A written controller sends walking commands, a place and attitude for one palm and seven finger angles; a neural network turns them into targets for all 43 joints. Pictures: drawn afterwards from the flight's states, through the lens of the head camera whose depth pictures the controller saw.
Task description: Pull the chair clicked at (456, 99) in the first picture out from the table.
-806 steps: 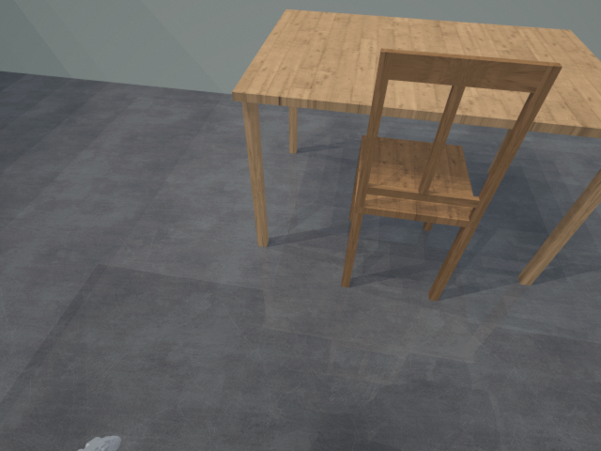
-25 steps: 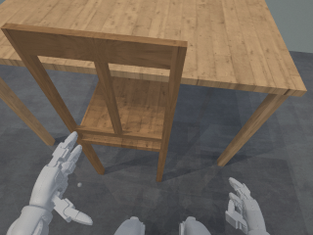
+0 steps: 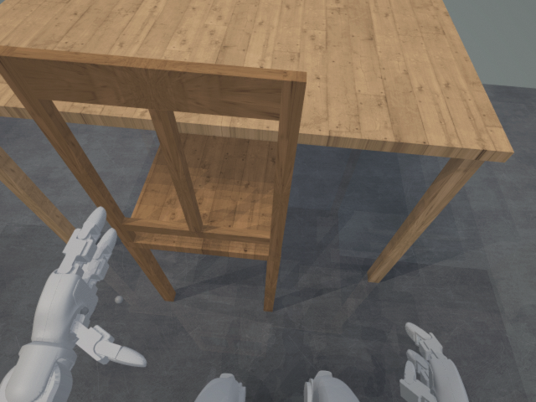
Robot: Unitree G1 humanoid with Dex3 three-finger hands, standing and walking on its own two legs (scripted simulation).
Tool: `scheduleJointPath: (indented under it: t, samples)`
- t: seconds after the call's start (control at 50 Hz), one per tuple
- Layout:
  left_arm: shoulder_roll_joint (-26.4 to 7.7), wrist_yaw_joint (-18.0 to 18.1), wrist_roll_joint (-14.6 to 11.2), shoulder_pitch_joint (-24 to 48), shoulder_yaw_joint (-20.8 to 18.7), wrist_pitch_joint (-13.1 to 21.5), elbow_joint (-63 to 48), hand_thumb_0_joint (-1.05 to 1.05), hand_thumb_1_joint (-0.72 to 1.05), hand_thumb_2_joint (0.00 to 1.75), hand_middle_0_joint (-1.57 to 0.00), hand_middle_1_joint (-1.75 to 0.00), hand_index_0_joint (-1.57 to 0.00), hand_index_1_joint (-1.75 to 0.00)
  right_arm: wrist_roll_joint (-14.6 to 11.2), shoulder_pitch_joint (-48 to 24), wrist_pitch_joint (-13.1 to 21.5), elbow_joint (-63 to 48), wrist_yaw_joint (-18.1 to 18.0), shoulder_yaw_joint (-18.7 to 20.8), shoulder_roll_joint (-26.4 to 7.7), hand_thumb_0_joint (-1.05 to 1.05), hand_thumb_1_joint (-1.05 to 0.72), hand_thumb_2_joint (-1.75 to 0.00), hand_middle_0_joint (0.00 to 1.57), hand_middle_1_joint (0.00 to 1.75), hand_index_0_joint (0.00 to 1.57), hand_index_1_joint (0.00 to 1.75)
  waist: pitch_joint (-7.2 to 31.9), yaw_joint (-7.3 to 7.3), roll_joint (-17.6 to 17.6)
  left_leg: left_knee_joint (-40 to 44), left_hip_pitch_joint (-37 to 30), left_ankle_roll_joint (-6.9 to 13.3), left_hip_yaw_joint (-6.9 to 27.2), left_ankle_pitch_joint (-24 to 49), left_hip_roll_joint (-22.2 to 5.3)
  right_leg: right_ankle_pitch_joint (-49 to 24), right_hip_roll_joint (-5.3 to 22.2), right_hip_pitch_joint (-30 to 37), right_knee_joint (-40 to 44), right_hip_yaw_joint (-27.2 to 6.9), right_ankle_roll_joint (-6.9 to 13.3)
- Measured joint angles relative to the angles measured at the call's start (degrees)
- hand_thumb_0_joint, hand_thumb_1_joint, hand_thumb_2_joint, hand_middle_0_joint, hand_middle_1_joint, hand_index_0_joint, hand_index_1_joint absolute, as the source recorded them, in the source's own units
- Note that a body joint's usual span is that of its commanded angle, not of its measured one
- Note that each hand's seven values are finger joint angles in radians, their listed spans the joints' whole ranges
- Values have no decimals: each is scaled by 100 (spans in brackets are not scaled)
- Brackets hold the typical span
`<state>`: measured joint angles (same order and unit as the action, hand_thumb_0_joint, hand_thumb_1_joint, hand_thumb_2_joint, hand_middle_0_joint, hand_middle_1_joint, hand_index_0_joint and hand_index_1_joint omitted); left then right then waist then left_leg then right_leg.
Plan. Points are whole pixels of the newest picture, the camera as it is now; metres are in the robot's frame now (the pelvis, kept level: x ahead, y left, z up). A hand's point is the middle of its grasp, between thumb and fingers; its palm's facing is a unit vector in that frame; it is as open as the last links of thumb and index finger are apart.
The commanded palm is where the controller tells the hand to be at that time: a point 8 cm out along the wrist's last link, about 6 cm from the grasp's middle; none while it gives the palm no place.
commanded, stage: raise the hand toward the chair's back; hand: left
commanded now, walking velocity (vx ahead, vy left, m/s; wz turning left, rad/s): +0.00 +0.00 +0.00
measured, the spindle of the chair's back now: (182, 180) +0.47 +0.18 +0.01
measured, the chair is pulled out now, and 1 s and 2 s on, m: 0.00 0.00 0.00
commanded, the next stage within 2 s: aim the fingers beside a spindle in 0.14 s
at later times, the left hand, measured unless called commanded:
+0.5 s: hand (141, 298) +0.25 +0.19 +0.03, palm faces -0.07 -1.00 -0.06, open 17.0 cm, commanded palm +0.24 +0.25 +0.04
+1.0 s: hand (148, 287) +0.27 +0.19 +0.01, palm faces -0.06 -1.00 -0.05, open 17.0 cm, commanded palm +0.26 +0.24 +0.02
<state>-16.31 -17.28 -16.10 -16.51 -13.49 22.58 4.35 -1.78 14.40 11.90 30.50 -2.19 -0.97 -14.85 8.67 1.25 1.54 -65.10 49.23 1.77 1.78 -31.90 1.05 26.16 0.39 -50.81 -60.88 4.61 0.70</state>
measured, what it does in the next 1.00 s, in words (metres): stands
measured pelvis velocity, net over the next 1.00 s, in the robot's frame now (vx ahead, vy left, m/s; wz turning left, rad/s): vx -0.01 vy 0.00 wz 0.00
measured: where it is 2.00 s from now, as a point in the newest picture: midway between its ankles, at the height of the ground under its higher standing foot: outside the picture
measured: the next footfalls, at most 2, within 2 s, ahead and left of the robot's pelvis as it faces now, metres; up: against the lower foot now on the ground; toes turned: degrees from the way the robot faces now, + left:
none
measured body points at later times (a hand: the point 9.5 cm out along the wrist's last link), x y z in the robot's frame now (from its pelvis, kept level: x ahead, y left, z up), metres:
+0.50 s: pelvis +0.00 -0.01 +0.00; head +0.08 +0.00 +0.44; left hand +0.25 +0.24 +0.04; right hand +0.18 -0.25 -0.08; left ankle +0.00 +0.10 -0.66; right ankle +0.03 -0.12 -0.66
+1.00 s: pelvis -0.01 +0.00 -0.02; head +0.09 +0.01 +0.42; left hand +0.27 +0.24 +0.02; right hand +0.17 -0.24 -0.10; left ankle +0.00 +0.10 -0.66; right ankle +0.03 -0.12 -0.66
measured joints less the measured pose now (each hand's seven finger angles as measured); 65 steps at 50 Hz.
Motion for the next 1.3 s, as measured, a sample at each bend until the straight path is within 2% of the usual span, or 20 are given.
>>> scheduleJointPath:
  t: [0.12,0.26,0.42,0.48,0.58,0.64,0.72,0.8,0.9,1.12,1.3]
  samples:
    - [-5,-226,-7,-112,157,-313,54,-2,-50,30,-6,-8,-6,-8,-29,-71,-7,-58,-49,-47,46,1,-90,-90,21,30,20,30,-29,-11,25,51,-38,-19,-8,22,-25,-22,-25,21,35,-9,23]
    - [30,-66,-68,-61,34,38,-64,-2,-50,30,-6,-8,-6,-8,4,-90,47,-5,-51,-55,89,1,-90,-90,21,30,20,30,19,-47,13,35,-39,-59,39,11,-28,11,-26,28,5,37,59]
    - [22,-281,-6,199,160,-241,344,-2,-50,30,-6,-8,-5,-8,-20,-136,24,-14,-75,-71,15,1,-90,-90,21,30,20,30,-12,-18,32,-78,108,-69,49,-23,-36,46,-32,-121,-110,50,76]
    - [41,-245,-7,209,174,-149,238,-2,-50,30,-6,-8,-6,-8,3,-115,49,6,-83,-41,28,1,-90,-90,21,30,20,30,-19,1,2,-88,126,-74,32,-34,-49,50,-45,-151,-125,33,80]
    - [-8,-127,-25,455,-30,65,386,-2,-50,30,-6,-8,-6,-8,12,-95,9,79,-58,-23,38,1,-90,-90,21,30,20,30,17,24,-35,-158,228,-81,26,-65,-54,79,-49,-261,-201,28,85]
    - [-33,-164,-48,562,-82,-13,558,-2,-50,30,-6,-8,-6,-8,-4,-93,-36,86,-27,-19,19,1,-90,-90,21,30,20,30,24,42,-11,-204,301,-72,22,-80,-50,91,-44,-333,-242,25,78]
    - [16,-253,-41,467,80,-151,531,-2,-50,30,-6,-8,-5,-8,-7,-62,-50,57,-15,-3,-1,1,-90,-90,21,30,20,30,35,51,31,-210,335,-45,-9,-87,-41,88,-36,-372,-247,-5,52]
    - [114,-158,19,394,250,-38,381,-2,-50,30,-6,-8,-6,-8,26,-42,-26,46,-14,8,13,1,-90,-90,21,30,20,30,51,45,20,-236,371,-25,-38,-97,-26,98,-21,-418,-284,-35,29]
    - [136,45,110,608,205,160,462,-2,-50,30,-6,-8,-6,-8,60,-100,-75,53,19,-18,42,1,-90,-90,21,30,20,30,68,36,-34,-375,536,-16,-44,-128,-7,133,1,-584,-428,-38,25]
    - [129,56,208,1086,388,-17,727,-2,-50,30,-6,-8,-6,-8,56,-194,-195,24,9,-68,42,1,-90,-90,21,30,20,30,53,53,-16,-564,812,7,-34,-150,5,134,16,-834,-573,-23,4]
    - [63,192,277,1605,236,-52,1170,-2,-50,30,-6,-8,-6,-8,70,-175,-356,41,51,-72,28,1,-90,-90,21,30,20,30,72,97,-34,-670,997,9,-60,-184,-3,161,10,-1036,-688,-48,6]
